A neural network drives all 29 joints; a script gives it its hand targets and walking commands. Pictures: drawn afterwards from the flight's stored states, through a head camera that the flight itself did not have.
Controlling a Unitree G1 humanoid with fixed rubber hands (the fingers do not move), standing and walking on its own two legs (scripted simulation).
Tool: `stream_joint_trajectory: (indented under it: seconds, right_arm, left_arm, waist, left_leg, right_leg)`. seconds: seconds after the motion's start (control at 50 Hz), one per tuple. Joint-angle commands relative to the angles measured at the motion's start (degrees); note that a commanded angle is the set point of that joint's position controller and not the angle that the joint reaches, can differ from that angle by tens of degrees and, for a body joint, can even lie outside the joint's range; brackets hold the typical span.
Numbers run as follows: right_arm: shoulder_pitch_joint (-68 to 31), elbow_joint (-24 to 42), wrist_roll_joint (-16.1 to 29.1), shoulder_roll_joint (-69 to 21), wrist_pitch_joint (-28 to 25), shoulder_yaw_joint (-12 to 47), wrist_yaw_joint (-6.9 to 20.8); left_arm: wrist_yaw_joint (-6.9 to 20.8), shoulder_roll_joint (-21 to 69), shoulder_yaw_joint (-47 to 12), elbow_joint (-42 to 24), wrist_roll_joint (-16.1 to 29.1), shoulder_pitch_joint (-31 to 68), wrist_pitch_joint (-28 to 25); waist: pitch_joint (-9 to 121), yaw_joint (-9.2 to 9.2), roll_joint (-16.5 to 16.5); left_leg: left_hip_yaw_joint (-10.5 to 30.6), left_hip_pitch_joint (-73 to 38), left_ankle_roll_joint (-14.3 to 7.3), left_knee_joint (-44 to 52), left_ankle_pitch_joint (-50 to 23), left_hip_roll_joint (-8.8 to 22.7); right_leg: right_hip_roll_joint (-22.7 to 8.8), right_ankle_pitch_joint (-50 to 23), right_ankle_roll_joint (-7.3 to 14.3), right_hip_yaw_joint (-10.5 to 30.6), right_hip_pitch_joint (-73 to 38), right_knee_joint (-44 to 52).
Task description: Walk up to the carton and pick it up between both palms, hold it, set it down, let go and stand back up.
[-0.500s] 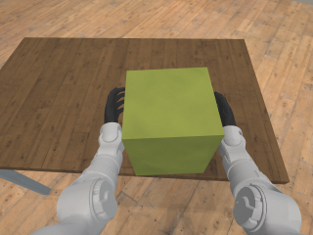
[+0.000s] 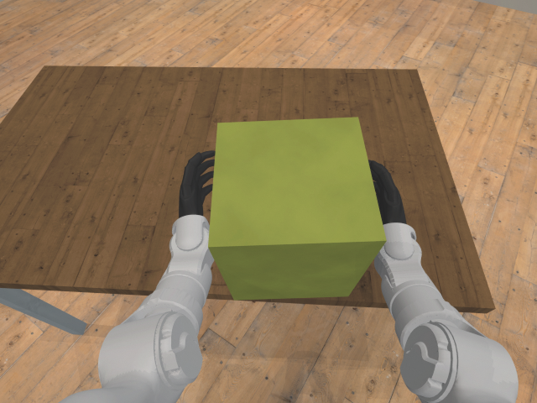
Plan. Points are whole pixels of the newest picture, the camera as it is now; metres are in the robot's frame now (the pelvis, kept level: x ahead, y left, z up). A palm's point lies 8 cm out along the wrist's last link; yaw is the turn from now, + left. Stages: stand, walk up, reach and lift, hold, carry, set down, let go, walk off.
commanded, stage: reach and lift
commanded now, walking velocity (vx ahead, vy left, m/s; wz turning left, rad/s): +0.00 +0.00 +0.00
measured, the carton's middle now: (289, 218) +0.42 +0.01 +0.00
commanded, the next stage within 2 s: none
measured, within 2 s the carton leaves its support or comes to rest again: leaves its support in 0.58 s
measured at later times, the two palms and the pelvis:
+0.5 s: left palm (191, 221) +0.38 +0.16 +0.04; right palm (392, 234) +0.38 -0.14 +0.03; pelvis -0.02 +0.00 +0.00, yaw +0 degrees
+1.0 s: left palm (181, 203) +0.38 +0.16 +0.09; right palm (397, 222) +0.37 -0.14 +0.07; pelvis -0.03 +0.00 +0.00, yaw +0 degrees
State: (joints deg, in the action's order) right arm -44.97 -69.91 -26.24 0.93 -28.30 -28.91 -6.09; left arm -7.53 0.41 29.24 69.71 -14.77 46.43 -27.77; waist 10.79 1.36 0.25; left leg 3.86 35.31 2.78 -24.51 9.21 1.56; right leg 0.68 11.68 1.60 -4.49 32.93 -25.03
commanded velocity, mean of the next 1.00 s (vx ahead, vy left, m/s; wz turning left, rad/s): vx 0.00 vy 0.00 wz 0.00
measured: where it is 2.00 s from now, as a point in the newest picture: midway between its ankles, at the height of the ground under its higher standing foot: outside the picture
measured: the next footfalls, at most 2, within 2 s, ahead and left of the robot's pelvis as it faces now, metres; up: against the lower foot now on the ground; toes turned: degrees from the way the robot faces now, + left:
none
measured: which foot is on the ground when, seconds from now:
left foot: down 0.00-1.00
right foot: down 0.00-1.00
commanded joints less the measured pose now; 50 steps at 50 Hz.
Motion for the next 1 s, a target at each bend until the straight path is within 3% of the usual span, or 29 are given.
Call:
stream_joint_trajectory:
  seconds: [0.0,0.48,0.78,0.98]
  right_arm:
    - [-31.7,1.0,-6.0,-34.4,-8.4,12.7,8.6]
    - [-37.8,6.1,0.0,-32.8,-4.6,20.2,9.0]
    - [-38.4,17.6,11.1,-38.9,5.3,35.1,7.9]
    - [-39.4,25.1,17.4,-41.2,12.7,40.7,6.3]
  left_arm:
    - [9.0,30.9,-13.0,0.8,-8.2,26.2,-1.9]
    - [7.3,33.6,-24.8,-0.9,1.4,32.8,0.2]
    - [8.8,37.1,-33.3,-6.6,8.1,34.9,4.9]
    - [9.9,39.0,-37.2,-13.8,11.5,37.3,9.8]
  waist:
    - [35.6,-1.41,-1.9]
    - [43.9,-1.67,-1.3]
    - [45.7,-3.66,-1.5]
    - [42.9,-4.81,-0.3]
  left_leg:
    - [-8.9,-8.0,-1.2,2.4,-17.1,-1.3]
    - [-7.5,-11.6,-0.5,0.3,-11.6,-1.7]
    - [-5.5,-11.3,-1.2,-0.3,-11.3,-3.1]
    - [-4.0,-13.6,-1.4,1.1,-10.5,-3.7]
  right_leg:
    - [-1.3,-44.8,-4.4,-0.1,-36.2,-3.2]
    - [0.6,-30.5,-3.5,-0.7,-28.1,-1.4]
    - [-0.3,-35.7,-4.7,2.1,-35.4,-2.1]
    - [-0.4,-31.7,-4.7,3.7,-37.3,0.3]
